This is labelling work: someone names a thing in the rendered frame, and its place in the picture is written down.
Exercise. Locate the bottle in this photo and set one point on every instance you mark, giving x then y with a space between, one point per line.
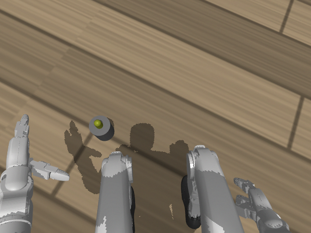
101 127

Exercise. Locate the right robot foot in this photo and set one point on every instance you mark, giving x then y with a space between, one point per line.
193 223

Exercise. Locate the right robot arm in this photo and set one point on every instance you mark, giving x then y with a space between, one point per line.
268 221

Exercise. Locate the left robot hand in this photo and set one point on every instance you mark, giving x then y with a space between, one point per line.
18 154

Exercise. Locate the left robot arm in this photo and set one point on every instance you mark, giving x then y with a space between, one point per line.
16 207

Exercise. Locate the right robot hand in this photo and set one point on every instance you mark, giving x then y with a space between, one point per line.
248 207

